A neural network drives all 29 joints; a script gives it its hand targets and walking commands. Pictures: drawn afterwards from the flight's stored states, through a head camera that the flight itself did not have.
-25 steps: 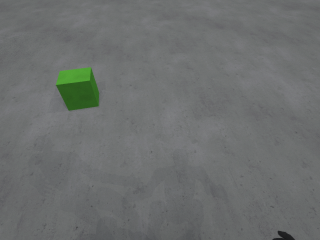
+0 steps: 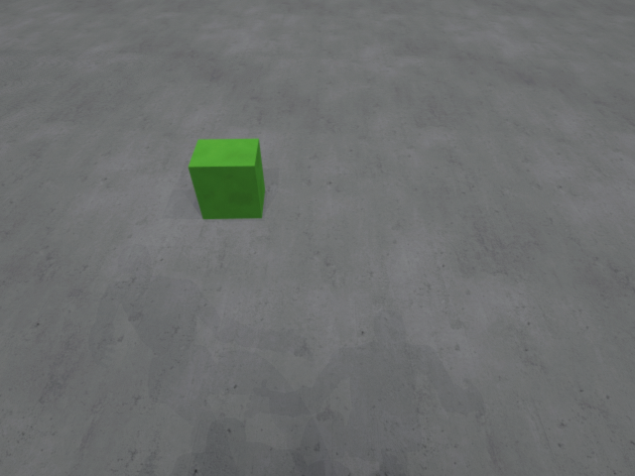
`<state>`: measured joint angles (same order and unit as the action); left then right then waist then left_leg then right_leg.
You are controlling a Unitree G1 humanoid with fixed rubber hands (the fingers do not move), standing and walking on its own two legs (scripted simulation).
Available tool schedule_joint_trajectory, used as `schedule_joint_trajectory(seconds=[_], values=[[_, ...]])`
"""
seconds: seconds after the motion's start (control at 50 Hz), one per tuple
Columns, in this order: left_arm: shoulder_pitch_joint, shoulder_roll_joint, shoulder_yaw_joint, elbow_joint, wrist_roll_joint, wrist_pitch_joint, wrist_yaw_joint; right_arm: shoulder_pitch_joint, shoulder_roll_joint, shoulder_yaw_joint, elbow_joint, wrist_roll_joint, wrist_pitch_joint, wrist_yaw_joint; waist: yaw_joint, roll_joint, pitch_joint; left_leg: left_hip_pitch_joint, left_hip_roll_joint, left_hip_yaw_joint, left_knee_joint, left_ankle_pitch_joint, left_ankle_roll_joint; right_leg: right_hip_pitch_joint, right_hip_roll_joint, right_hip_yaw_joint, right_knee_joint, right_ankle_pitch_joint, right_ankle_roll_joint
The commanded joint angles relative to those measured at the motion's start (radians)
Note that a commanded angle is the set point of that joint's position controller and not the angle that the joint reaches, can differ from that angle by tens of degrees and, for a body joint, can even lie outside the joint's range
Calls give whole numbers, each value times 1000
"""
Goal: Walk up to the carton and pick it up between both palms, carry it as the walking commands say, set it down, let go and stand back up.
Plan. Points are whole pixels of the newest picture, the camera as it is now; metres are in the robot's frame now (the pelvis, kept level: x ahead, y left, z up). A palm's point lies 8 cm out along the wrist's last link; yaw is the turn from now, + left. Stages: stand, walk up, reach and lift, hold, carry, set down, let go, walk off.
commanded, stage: walk up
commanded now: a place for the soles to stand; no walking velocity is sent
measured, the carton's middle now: (230, 179) +1.52 +0.32 -0.62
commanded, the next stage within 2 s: none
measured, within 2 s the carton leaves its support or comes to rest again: neither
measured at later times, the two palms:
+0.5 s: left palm out of the picture +0.18 +0.41 -0.06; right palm (439, 263) +0.48 -0.23 -0.05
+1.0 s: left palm (66, 253) +0.56 +0.46 -0.06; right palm (422, 247) +0.56 -0.23 -0.10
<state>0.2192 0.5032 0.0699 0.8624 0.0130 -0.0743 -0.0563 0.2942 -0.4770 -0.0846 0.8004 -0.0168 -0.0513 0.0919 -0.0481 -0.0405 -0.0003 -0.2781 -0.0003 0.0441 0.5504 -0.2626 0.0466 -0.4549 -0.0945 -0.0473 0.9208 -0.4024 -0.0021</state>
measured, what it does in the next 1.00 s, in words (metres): walks ahead: right foot, then left foot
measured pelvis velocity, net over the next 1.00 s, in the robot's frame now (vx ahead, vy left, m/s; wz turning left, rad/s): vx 0.47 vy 0.11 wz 0.17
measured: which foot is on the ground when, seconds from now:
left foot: down 0.00-0.14, up 0.16-0.52, down 0.54-0.96, up 0.98-1.00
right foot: up 0.00-0.12, down 0.14-0.56, up 0.58-0.94, down 0.96-1.00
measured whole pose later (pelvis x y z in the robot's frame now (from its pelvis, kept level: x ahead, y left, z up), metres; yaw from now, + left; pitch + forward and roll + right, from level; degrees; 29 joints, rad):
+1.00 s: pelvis +0.47 +0.11 -0.01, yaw +10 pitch -1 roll +0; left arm 0.20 0.48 0.09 0.73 0.01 -0.12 -0.05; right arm 0.36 -0.51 -0.07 0.76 0.00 -0.08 0.05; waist -0.06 0.03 0.05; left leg -0.26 0.01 0.03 0.91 -0.48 0.04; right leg -0.45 -0.05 -0.09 0.63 -0.16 -0.05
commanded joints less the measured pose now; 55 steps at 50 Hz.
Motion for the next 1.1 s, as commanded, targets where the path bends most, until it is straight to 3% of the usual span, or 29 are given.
schedule_joint_trajectory(seconds=[0.0, 0.08, 0.1, 0.12, 0.14, 0.16, 0.18, 0.2, 0.28, 0.38, 0.44, 0.48, 0.5, 0.52, 0.54, 0.56, 0.58, 0.6, 0.64, 0.66, 0.74, 0.84, 0.88, 0.92, 0.94, 0.96, 0.98, 1.02, 1.08], values=[[-6, 181, 50, -74, -2, -13, -9, -35, -264, -65, -81, -10, -20, -4, 23, 218, 79, -63, 247, -333, -351, -364, 194, -24, -12, 8, -152, 53, 12], [66, 149, 60, -71, 1, -34, -10, -95, -249, -61, -108, -1, -18, 2, 74, 160, 17, -162, 197, -247, -234, -361, 159, 221, 45, -50, -322, 181, -14], [134, 157, 69, -54, 3, -40, -4, -103, -221, -50, -114, -3, -14, 2, 109, 104, -1, -249, 160, -211, -128, -390, 136, 352, 71, -57, -351, 163, -28], [256, 183, 87, -30, 9, -48, 10, -96, -173, -32, -125, -9, -14, -1, 167, -17, -37, -384, 105, -162, 97, -368, 108, 538, 64, 4, -392, 58, -59], [367, 268, 111, -37, 24, -61, 29, -107, -91, -6, -157, -6, -27, -5, 234, -260, -55, -574, -53, -74, 478, -303, 41, 616, -210, 429, -614, -315, -135], [290, 314, 110, -88, 18, -68, 37, -84, -153, -17, -151, 2, -24, -20, 174, -136, -21, -667, -66, -210, 654, -242, 13, 539, -384, 787, -782, -586, -187], [188, 300, 109, -112, 2, -70, 39, -71, -229, -40, -120, 8, -23, -26, 118, -15, 21, -627, 12, -268, 673, -144, 8, 475, -379, 711, -766, -539, -209], [144, 261, 100, -122, -4, -72, 38, -62, -238, -47, -99, 10, -25, -22, 94, 6, 45, -578, 50, -256, 647, -76, -6, 419, -326, 570, -745, -408, -208], [126, 212, 83, -125, 3, -83, 37, -60, -190, -45, -73, -4, -8, 5, 57, -61, 74, -420, 86, -192, 456, 7, -59, 297, -218, 203, -744, 8, -205], [147, 226, 70, -135, 7, -77, 37, -221, -130, -22, -109, 8, 2, 39, 83, -87, 80, -281, 96, -51, 177, 97, -45, 282, -177, -23, -695, 284, -175], [173, 249, 64, -131, 6, -61, 36, -276, -127, -25, -120, 17, 4, 47, 92, -90, 59, -165, 69, 22, 83, 109, -12, 284, -198, -43, -670, 303, -173], [156, 263, 63, -135, 2, -49, 40, -215, -138, -36, -104, 15, 3, 42, 55, -79, 37, -52, 37, 53, 32, 60, 6, 273, -207, -51, -571, 343, -175], [158, 250, 54, -139, -4, -42, 42, -130, -153, -49, -81, 3, -3, 33, 10, -24, -15, 85, 5, 63, -13, 43, 16, 243, -175, -93, -403, 420, -163], [198, 199, 35, -144, -9, -35, 44, 7, -193, -72, -43, -14, -9, 14, -43, 107, -117, 294, -17, 31, -26, -36, 41, 151, -111, -140, -107, 428, -133], [225, 121, 7, -190, -22, -39, 44, 110, -303, -105, -46, -22, -15, -12, -94, 350, -195, 511, 255, -407, -111, -245, 133, -171, -24, -130, 267, 186, -55], [182, 162, 14, -200, -15, -41, 53, 85, -357, -113, -69, 13, -23, -26, -83, 287, -169, 445, 407, -740, -303, -258, 213, -318, 54, 34, 364, -98, -49], [159, 209, 25, -169, -18, -34, 58, -9, -318, -103, -91, 37, -29, -31, -28, 112, -107, 360, 392, -607, -268, -228, 217, -305, -17, 120, 381, -16, -55], [179, 201, 27, -147, -27, -38, 50, -62, -259, -83, -104, 38, -30, -33, 16, 109, -64, 262, 345, -485, -262, -146, 201, -270, -43, 99, 329, 32, -50], [244, 179, 31, -105, -15, -32, 35, -95, -198, -63, -112, 30, -42, -34, 53, 138, 3, 75, 251, -257, -248, 18, 161, -130, -91, 82, 154, 90, -28], [258, 165, 31, -91, -13, -25, 24, -85, -207, -61, -113, 18, -46, -33, 53, 177, 3, 27, 224, -210, -247, 78, 163, -72, -78, 63, 104, 101, -16], [108, 138, 33, -132, -2, -17, 5, -12, -227, -68, -111, 6, -60, -29, 3, 187, 40, 60, 253, -206, -294, 52, 208, -109, -71, 19, -78, 149, 8], [-1, 111, 40, -147, 3, -25, -13, 1, -224, -58, -111, 12, -50, -30, -10, 170, 57, 47, 222, -152, -260, 36, 179, -35, -7, -32, -258, 244, -24], [6, 106, 47, -146, 2, -30, -14, -1, -223, -50, -110, 16, -44, -33, 8, 158, 45, 26, 228, -144, -198, 98, 165, 59, 24, -39, -312, 242, -43], [135, 134, 67, -110, 6, -38, 1, 5, -186, -28, -116, 16, -43, -39, 91, 55, -27, -88, 178, -71, 54, 245, 118, 358, 68, -26, -396, 219, -78], [285, 193, 91, -86, 10, -47, 16, 16, -132, -5, -135, 16, -48, -44, 169, -114, -100, -227, 91, 9, 384, 209, 65, 553, -60, 168, -491, 99, -132], [294, 295, 107, -127, 2, -54, 28, 90, -100, 14, -149, 13, -48, -47, 147, -244, -163, -497, -24, 8, 623, -260, 6, 680, -376, 659, -598, -82, -255], [242, 309, 112, -143, -15, -49, 29, 47, -198, -7, -122, 13, -38, -60, 138, -93, -126, -504, 34, -120, 706, -244, 9, 572, -382, 671, -631, -206, -311], [155, 231, 89, -166, -22, -45, 31, 10, -214, -23, -111, 9, -34, -52, 99, -24, -25, -484, 110, -134, 644, -132, -3, 414, -292, 452, -650, -136, -281], [93, 202, 77, -184, -10, -45, 26, 64, -177, -25, -65, -7, -27, -26, 55, -97, 26, -307, 99, -71, 398, -117, -44, 210, -186, 200, -652, 54, -240]])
